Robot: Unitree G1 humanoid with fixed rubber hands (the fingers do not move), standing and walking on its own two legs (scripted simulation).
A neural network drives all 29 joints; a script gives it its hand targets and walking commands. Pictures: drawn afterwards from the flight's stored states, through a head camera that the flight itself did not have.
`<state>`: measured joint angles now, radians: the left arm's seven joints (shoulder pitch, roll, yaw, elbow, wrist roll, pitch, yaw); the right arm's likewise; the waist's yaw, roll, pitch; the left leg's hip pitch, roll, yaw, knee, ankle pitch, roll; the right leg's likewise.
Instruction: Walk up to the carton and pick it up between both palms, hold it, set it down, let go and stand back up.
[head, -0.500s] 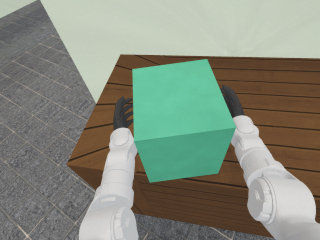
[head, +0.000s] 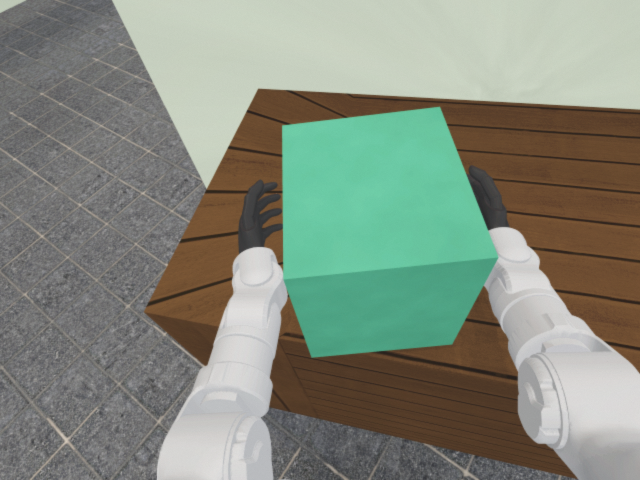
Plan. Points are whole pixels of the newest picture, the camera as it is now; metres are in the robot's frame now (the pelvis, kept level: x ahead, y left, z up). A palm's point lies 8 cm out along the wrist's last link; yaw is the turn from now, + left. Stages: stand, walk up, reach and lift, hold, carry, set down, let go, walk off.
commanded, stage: set down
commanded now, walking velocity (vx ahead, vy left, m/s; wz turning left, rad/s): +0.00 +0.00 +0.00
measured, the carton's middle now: (371, 240) +0.41 +0.02 +0.02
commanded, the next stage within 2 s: none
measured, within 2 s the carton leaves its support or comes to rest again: neither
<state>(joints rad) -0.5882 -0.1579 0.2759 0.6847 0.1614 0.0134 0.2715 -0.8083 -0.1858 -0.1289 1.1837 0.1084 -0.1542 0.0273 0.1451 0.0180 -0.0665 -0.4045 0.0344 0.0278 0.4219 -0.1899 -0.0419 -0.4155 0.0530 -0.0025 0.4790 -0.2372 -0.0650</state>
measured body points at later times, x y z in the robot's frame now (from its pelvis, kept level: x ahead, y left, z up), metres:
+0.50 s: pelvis -0.01 +0.00 +0.00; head +0.07 -0.01 +0.44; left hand +0.37 +0.17 +0.03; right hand +0.46 -0.19 +0.04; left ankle +0.00 +0.15 -0.74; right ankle -0.01 -0.07 -0.74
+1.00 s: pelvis -0.02 +0.00 +0.00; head +0.04 -0.01 +0.44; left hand +0.30 +0.18 +0.01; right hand +0.40 -0.21 +0.02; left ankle +0.00 +0.15 -0.74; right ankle -0.01 -0.07 -0.74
